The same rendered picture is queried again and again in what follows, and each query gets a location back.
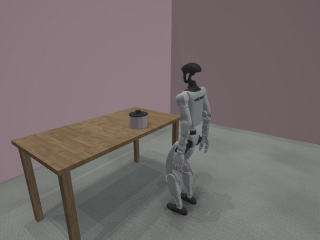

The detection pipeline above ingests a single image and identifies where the right robot forearm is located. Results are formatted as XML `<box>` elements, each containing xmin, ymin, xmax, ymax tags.
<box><xmin>201</xmin><ymin>114</ymin><xmax>211</xmax><ymax>137</ymax></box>

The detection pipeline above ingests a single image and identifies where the lid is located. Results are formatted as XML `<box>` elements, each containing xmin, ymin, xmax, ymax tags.
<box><xmin>129</xmin><ymin>111</ymin><xmax>148</xmax><ymax>117</ymax></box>

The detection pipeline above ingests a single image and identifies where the right robot hand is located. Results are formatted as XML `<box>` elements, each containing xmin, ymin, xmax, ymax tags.
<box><xmin>199</xmin><ymin>135</ymin><xmax>210</xmax><ymax>153</ymax></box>

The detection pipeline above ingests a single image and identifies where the table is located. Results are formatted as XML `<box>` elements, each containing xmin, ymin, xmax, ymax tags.
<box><xmin>11</xmin><ymin>107</ymin><xmax>180</xmax><ymax>240</ymax></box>

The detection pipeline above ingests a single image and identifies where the robot right upper arm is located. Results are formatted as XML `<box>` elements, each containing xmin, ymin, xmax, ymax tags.
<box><xmin>199</xmin><ymin>87</ymin><xmax>211</xmax><ymax>118</ymax></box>

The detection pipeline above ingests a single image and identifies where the left robot hand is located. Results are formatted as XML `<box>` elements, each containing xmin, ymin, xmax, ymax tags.
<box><xmin>172</xmin><ymin>152</ymin><xmax>185</xmax><ymax>173</ymax></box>

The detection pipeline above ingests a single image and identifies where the robot left upper arm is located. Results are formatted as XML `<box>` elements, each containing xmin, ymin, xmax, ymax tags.
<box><xmin>175</xmin><ymin>91</ymin><xmax>192</xmax><ymax>128</ymax></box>

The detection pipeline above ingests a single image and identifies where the left robot thigh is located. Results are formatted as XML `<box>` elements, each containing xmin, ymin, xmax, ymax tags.
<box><xmin>165</xmin><ymin>141</ymin><xmax>190</xmax><ymax>181</ymax></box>

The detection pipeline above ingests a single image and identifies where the right robot shin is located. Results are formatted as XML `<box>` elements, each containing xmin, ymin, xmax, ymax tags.
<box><xmin>181</xmin><ymin>162</ymin><xmax>193</xmax><ymax>198</ymax></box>

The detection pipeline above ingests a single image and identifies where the left robot forearm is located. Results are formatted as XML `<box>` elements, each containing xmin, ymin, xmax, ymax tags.
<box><xmin>177</xmin><ymin>121</ymin><xmax>190</xmax><ymax>154</ymax></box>

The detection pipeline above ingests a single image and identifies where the pot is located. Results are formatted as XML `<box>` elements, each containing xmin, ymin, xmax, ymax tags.
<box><xmin>129</xmin><ymin>115</ymin><xmax>147</xmax><ymax>129</ymax></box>

